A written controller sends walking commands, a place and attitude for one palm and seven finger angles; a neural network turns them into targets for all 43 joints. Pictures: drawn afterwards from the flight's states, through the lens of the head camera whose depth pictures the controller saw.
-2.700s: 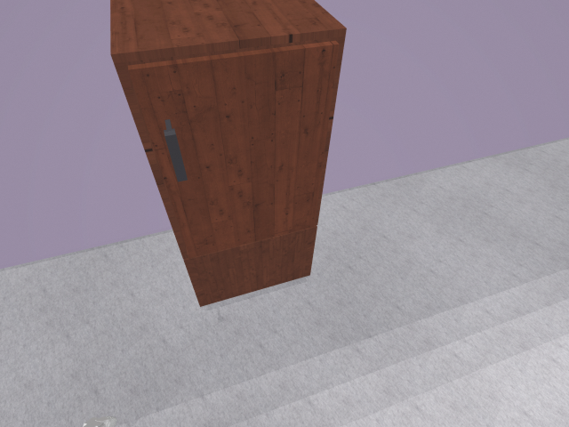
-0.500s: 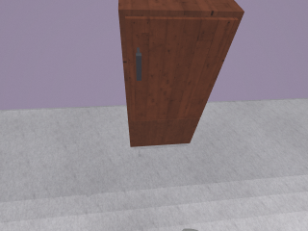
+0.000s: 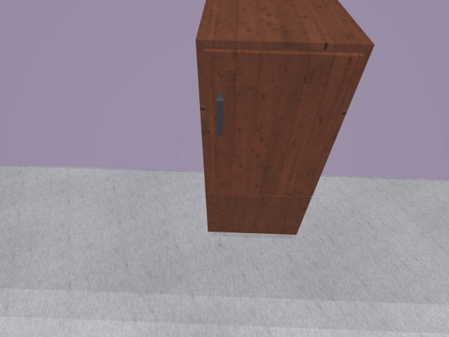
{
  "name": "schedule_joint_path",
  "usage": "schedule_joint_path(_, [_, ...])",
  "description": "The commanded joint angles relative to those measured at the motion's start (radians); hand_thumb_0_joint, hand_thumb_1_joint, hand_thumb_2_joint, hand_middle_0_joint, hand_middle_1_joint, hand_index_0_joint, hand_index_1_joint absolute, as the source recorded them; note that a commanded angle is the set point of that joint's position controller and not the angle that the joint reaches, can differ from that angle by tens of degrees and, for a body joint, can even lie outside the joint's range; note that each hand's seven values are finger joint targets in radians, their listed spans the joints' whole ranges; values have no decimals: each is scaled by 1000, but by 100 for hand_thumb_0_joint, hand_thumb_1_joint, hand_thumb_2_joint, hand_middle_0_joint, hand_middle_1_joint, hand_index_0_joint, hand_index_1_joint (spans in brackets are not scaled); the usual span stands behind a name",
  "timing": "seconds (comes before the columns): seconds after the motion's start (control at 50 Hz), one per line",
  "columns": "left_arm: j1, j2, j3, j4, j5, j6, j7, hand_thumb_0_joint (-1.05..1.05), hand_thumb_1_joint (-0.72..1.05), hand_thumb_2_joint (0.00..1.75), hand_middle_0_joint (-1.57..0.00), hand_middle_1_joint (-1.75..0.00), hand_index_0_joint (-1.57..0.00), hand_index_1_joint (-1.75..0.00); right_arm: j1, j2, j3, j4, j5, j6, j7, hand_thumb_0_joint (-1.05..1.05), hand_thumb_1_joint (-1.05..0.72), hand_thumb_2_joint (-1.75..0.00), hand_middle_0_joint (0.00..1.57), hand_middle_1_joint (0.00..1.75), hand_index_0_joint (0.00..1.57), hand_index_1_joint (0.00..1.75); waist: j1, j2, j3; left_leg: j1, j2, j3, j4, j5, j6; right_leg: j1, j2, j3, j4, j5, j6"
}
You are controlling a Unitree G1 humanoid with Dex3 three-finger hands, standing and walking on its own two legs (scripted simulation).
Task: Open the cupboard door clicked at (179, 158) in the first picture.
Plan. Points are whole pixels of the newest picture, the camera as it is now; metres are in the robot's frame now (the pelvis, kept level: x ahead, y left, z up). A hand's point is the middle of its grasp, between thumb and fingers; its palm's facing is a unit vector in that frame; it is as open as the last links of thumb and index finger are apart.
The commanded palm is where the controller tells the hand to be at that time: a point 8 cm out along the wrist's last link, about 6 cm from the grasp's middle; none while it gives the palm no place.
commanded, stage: take the last steps up to it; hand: left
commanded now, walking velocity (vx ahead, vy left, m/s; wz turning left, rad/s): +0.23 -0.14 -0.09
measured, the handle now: (219, 112) +0.71 +0.06 +0.00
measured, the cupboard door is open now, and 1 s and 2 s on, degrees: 0 0 0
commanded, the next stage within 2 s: come to a stop and stand still in 0.36 s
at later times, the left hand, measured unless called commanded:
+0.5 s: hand (154, 325) +0.19 +0.17 -0.18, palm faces -0.09 -0.98 -0.19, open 7.3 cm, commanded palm none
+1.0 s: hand (161, 320) +0.20 +0.15 -0.18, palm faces +0.01 -0.97 -0.25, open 7.3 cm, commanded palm none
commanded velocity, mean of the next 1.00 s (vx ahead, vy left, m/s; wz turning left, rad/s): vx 0.02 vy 0.01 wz -0.03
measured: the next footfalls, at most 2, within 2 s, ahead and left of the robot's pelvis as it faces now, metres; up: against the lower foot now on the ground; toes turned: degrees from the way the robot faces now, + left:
left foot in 0.14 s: +0.07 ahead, +0.13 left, +0.00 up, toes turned +6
right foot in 0.58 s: +0.26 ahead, -0.19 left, +0.00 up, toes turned -13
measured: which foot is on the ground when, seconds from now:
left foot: up 0.00-0.12, down 0.14-0.58, up 0.60-1.00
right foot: down 0.00-0.14, up 0.16-0.56, down 0.58-1.00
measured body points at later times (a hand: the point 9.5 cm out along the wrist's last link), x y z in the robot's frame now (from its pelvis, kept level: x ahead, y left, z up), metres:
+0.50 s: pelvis +0.12 -0.02 -0.01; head +0.14 -0.01 +0.44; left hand +0.19 +0.22 -0.16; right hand +0.02 -0.23 -0.16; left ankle +0.03 +0.13 -0.74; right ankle +0.20 -0.18 -0.71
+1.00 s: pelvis +0.10 -0.04 -0.02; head +0.11 -0.04 +0.43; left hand +0.19 +0.20 -0.16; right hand +0.18 -0.30 -0.15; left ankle +0.08 +0.09 -0.71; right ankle +0.22 -0.18 -0.74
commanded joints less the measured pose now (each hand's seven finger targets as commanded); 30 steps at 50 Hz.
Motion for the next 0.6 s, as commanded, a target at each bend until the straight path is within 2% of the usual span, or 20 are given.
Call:
schedule_joint_path(0.0, [120, 163, 40, 7, 5, -21, 7, 0, 90, 90, -20, -30, -20, -30, -135, -14, 10, -92, 4, -44, -6, 0, -90, -90, 20, 30, 20, 30, 47, -135, 127, -84, 4, 55, -170, -101, 6, 17, -272, 273, -145, 116, -161])
schedule_joint_path(0.04, [103, 161, 40, 23, -1, -17, 4, 0, 90, 90, -20, -30, -20, -30, -74, -3, 17, -64, 8, -56, -16, 0, -90, -90, 20, 30, 20, 30, 17, -132, 84, 52, -15, 85, -313, -41, 11, -6, -236, 233, -77, 221, -140])
schedule_joint_path(0.06, [84, 158, 41, 28, -7, -13, 2, 0, 90, 90, -20, -30, -20, -30, -9, -2, 20, -37, 8, -63, -23, 0, -90, -90, 20, 30, 20, 30, -10, -124, 54, 173, -33, 109, -421, 48, 13, -42, -193, 189, -17, 234, -108])
schedule_joint_path(0.08, [70, 135, 40, 30, -14, -9, -1, 0, 90, 90, -20, -30, -20, -30, 83, -25, 15, 2, 9, -73, -32, 0, -90, -90, 20, 30, 20, 30, -49, -67, 24, 345, -13, 82, -524, 121, 23, -127, -150, 150, 109, 235, -73])
schedule_joint_path(0.1, [82, 89, 35, 18, -19, -8, -8, 0, 90, 90, -20, -30, -20, -30, 200, -116, -5, 37, 5, -85, -46, 0, -90, -90, 20, 30, 20, 30, -92, 119, -51, 553, 180, -157, -592, 151, 79, -299, -74, 81, 332, 102, -17])
schedule_joint_path(0.12, [66, 72, 26, -5, -14, -9, -16, 0, 90, 90, -20, -30, -20, -30, 280, -206, -25, 52, 5, -78, -56, 0, -90, -90, 20, 30, 20, 30, -107, 265, -49, 626, 407, -406, -654, 264, 171, -505, -16, 1, 552, -252, 29])
schedule_joint_path(0.14, [12, 111, 37, -21, 2, 2, -13, 0, 90, 90, -20, -30, -20, -30, 279, -207, -22, 48, 4, -67, -61, 0, -90, -90, 20, 30, 20, 30, -115, 160, -1, 557, 457, -413, -670, 258, 219, -536, -53, 61, 689, -291, 19])
schedule_joint_path(0.16, [-23, 114, 44, -17, 10, 14, -15, 0, 90, 90, -20, -30, -20, -30, 234, -153, -8, 52, 3, -69, -65, 0, -90, -90, 20, 30, 20, 30, -98, 149, 81, 451, 404, -333, -691, 278, 195, -547, -84, 91, 753, -220, 27])
schedule_joint_path(0.2, [-26, 98, 49, -3, 9, 19, -31, 0, 90, 90, -20, -30, -20, -30, 154, -91, 13, 33, 6, -81, -67, 0, -90, -90, 20, 30, 20, 30, -56, 105, 163, 321, 346, -213, -703, 348, 172, -528, -121, 88, 787, -119, 45])
schedule_joint_path(0.24, [8, 64, 47, 5, 7, 32, -39, 0, 90, 90, -20, -30, -20, -30, 137, -76, 18, 28, 8, -91, -68, 0, -90, -90, 20, 30, 20, 30, -23, 94, 159, 298, 288, -82, -691, 443, 148, -505, -118, 71, 782, -38, 62])
schedule_joint_path(0.28, [6, 58, 47, 1, 3, 40, -44, 0, 90, 90, -20, -30, -20, -30, 141, -72, 19, 26, 11, -94, -65, 0, -90, -90, 20, 30, 20, 30, -14, 110, 145, 286, 244, -5, -692, 446, 129, -492, -117, 48, 749, 25, 70])
schedule_joint_path(0.36, [-103, 74, 48, -52, -1, 47, -52, 0, 90, 90, -20, -30, -20, -30, 167, -85, 12, 37, 8, -90, -60, 0, -90, -90, 20, 30, 20, 30, -24, 168, 180, 293, 235, 40, -697, 438, 128, -524, -140, 15, 584, 78, 79])
schedule_joint_path(0.4, [-176, 78, 46, -81, -4, 43, -54, 0, 90, 90, -20, -30, -20, -30, 187, -93, 6, 39, 2, -86, -56, 0, -90, -90, 20, 30, 20, 30, -42, 156, 195, 291, 235, 48, -685, 465, 123, -493, -135, -8, 467, 84, 76])
schedule_joint_path(0.44, [-211, 82, 46, -93, -8, 36, -52, 0, 90, 90, -20, -30, -20, -30, 180, -109, -2, 40, -2, -79, -53, 0, -90, -90, 20, 30, 20, 30, -49, 184, 194, 304, 237, 59, -655, 484, 120, -435, -118, -39, 360, 54, 65])
schedule_joint_path(0.48, [-181, 96, 48, -87, -10, 23, -41, 0, 90, 90, -20, -30, -20, -30, 155, -114, -4, 40, -1, -69, -52, 0, -90, -90, 20, 30, 20, 30, -26, 194, 160, 281, 227, 61, -557, 590, 103, -290, -84, -51, 270, 59, 50])
schedule_joint_path(0.5, [-94, 112, 52, -64, -9, 13, -34, 0, 90, 90, -20, -30, -20, -30, 144, -114, -2, 39, 5, -66, -51, 0, -90, -90, 20, 30, 20, 30, 22, 153, 99, 270, 204, 76, -453, 612, 76, -159, -73, -49, 191, 157, 47])
schedule_joint_path(0.52, [3, 158, 62, -30, -6, -3, -23, 0, 90, 90, -20, -30, -20, -30, 152, -98, 2, 40, 13, -65, -45, 0, -90, -90, 20, 30, 20, 30, 66, 59, 24, 224, 151, 95, -331, 492, 32, 5, -94, -26, 98, 322, 54])
schedule_joint_path(0.54, [50, 266, 82, -12, 0, -24, -5, 0, 90, 90, -20, -30, -20, -30, 227, -33, 16, 41, 27, -64, -34, 0, -90, -90, 20, 30, 20, 30, 63, -188, -129, 93, 58, 135, -113, 93, -12, 216, -322, 194, 94, 668, 0])
schedule_joint_path(0.56, [54, 328, 82, -25, -16, -25, 0, 0, 90, 90, -20, -30, -20, -30, 267, -17, 18, 27, 41, -47, -39, 0, -90, -90, 20, 30, 20, 30, 33, -284, -252, 148, -11, 40, 41, -293, -13, 186, -463, 312, 82, 984, -83])
schedule_joint_path(0.58, [-31, 317, 75, -56, -18, -17, 7, 0, 90, 90, -20, -30, -20, -30, 263, -45, 6, 19, 43, -33, -46, 0, -90, -90, 20, 30, 20, 30, 6, -167, -202, 160, 3, -26, 73, -292, 1, 113, -457, 235, 80, 1067, -115])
